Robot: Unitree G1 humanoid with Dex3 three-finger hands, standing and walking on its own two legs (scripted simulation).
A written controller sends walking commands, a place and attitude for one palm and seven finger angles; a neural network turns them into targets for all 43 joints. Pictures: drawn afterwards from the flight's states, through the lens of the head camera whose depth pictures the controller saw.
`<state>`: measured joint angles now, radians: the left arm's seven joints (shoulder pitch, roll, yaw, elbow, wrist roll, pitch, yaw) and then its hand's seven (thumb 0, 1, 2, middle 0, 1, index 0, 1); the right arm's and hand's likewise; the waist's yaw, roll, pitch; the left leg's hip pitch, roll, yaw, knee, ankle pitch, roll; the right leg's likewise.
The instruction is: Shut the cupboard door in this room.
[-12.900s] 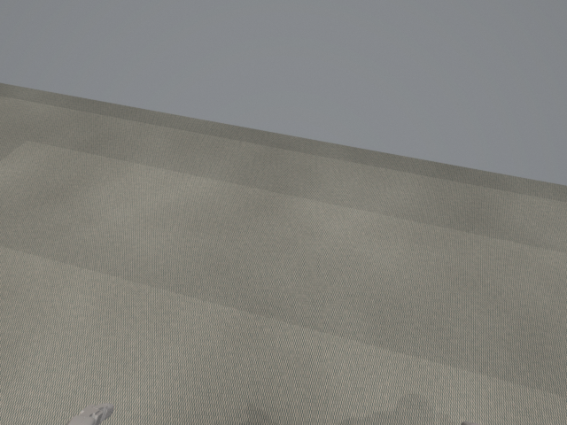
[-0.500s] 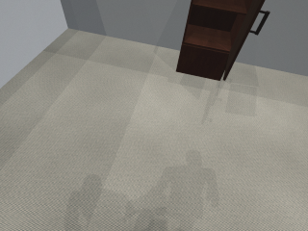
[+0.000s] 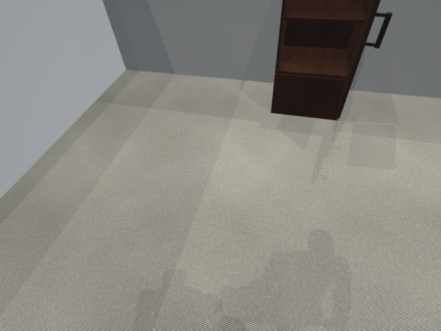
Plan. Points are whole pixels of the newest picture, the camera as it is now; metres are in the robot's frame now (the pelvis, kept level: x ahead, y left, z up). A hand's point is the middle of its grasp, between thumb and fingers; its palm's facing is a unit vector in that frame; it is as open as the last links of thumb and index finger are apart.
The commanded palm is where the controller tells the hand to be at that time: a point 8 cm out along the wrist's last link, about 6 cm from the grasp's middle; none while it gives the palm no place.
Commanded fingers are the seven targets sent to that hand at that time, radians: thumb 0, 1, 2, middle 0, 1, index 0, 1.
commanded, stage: turn or walk to find it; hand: left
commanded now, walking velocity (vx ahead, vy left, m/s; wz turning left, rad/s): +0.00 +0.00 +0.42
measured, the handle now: (377, 30) +1.20 -0.60 +0.01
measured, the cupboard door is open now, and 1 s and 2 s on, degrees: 81 81 81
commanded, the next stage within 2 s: stand and wait in 0.82 s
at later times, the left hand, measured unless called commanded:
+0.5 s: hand out of the picture -0.04 +0.25 -0.18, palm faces +0.26 -0.94 -0.23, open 7.4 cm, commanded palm none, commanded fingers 0.00 0.90 0.90 -0.20 -0.30 -0.20 -0.30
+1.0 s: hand out of the picture -0.04 +0.18 -0.14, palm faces +0.40 -0.87 -0.29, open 7.4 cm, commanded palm none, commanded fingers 0.00 0.90 0.90 -0.20 -0.30 -0.20 -0.30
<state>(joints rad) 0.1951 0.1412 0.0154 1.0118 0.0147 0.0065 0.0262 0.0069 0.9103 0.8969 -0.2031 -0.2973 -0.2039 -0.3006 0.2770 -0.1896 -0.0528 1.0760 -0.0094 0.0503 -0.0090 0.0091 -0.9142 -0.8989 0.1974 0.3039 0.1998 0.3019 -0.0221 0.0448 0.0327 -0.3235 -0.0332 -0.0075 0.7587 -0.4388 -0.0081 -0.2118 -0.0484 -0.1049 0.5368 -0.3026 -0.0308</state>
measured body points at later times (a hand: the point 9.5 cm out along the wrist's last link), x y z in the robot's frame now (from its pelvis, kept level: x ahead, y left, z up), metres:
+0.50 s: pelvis -0.03 +0.04 +0.00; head -0.01 +0.07 +0.45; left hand -0.06 +0.30 -0.16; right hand +0.10 -0.18 -0.13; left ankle -0.06 +0.14 -0.74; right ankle -0.03 -0.10 -0.68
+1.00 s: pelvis -0.04 -0.02 +0.00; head +0.00 -0.06 +0.45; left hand -0.06 +0.23 -0.12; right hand +0.09 -0.24 -0.17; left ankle -0.12 +0.12 -0.65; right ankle +0.00 -0.09 -0.74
